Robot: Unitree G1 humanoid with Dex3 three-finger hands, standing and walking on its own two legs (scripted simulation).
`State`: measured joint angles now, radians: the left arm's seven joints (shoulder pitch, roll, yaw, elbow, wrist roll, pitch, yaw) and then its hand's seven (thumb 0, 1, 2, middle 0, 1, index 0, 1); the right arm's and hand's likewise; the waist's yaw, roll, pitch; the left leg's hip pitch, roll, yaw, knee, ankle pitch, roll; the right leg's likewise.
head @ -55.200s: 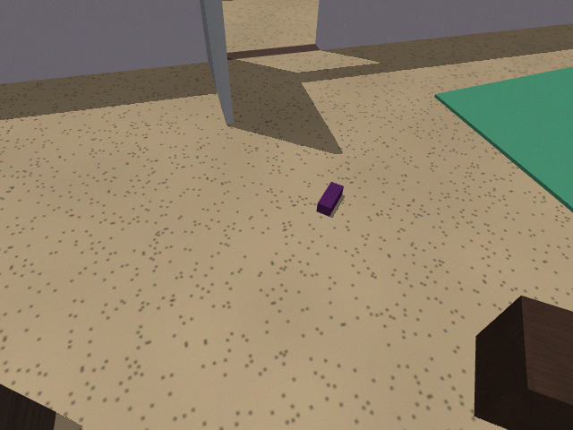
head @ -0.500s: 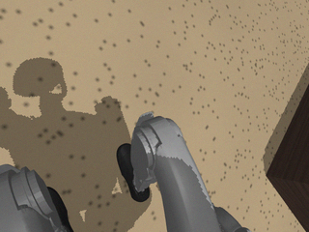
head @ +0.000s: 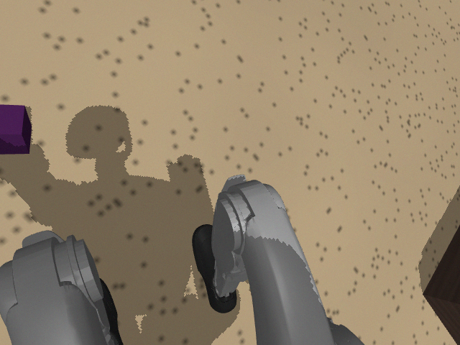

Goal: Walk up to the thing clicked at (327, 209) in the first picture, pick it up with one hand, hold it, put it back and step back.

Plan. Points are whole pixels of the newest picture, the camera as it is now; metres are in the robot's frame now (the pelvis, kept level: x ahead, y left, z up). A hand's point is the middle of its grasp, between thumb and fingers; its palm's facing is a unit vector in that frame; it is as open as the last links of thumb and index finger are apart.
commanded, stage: go down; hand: left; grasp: from above
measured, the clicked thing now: out of the picture +0.50 +0.29 -0.28
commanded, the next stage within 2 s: withdraw in 0.34 s
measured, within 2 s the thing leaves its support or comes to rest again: neither
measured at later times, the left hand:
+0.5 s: hand out of the picture +0.48 +0.34 +0.01, palm faces -0.14 -0.50 -0.85, open 13.9 cm
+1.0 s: hand out of the picture +0.40 +0.29 +0.10, palm faces +0.08 -0.72 -0.69, open 10.0 cm
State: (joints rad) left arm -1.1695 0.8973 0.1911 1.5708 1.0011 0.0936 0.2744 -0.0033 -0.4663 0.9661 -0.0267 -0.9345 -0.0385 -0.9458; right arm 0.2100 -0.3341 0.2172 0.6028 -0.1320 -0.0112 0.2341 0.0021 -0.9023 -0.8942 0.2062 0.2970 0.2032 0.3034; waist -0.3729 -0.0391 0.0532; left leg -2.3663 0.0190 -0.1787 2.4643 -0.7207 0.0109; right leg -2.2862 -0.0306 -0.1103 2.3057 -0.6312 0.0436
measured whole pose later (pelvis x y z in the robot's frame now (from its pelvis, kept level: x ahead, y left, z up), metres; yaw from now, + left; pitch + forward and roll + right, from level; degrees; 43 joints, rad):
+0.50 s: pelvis +0.00 -0.01 +0.06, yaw +6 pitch +37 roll -4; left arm -1.33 0.77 0.22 1.61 0.81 0.46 0.22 0.00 -0.42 0.87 -0.04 -1.04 -0.09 -1.00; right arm 0.22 -0.31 0.05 0.75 -0.07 -0.01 0.24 0.00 -0.90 -0.90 0.20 0.30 0.20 0.30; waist -0.29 0.08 -0.16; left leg -2.18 0.03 -0.08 2.22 -0.69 -0.01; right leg -2.17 -0.04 -0.04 2.15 -0.63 0.01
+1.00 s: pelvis +0.01 -0.01 +0.20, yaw +7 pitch +33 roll -3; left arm -0.72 0.44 0.22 0.83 0.35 0.70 0.19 0.00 0.46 0.74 -0.19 -0.33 -0.19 -0.32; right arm 0.20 -0.24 0.02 0.80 0.01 -0.10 0.11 0.01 -0.91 -0.90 0.20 0.30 0.20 0.30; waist -0.15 0.07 -0.21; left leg -1.73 0.06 -0.06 1.80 -0.65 -0.02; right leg -1.73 -0.02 -0.05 1.74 -0.59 0.01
